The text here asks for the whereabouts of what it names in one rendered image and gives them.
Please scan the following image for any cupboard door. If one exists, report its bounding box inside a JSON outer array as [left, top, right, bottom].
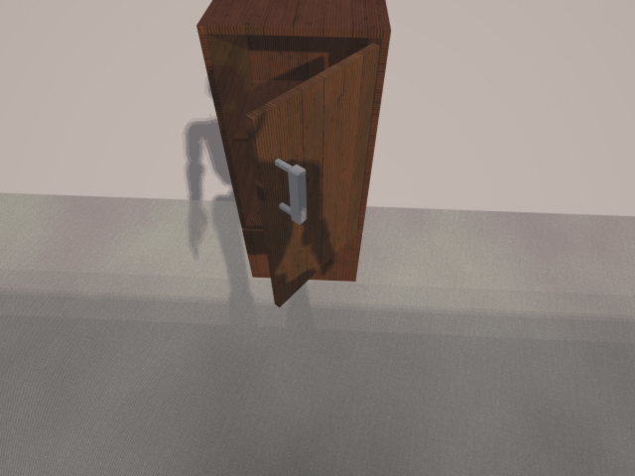
[[245, 43, 380, 307]]

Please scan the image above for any handle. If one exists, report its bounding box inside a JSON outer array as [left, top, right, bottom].
[[275, 159, 307, 225]]

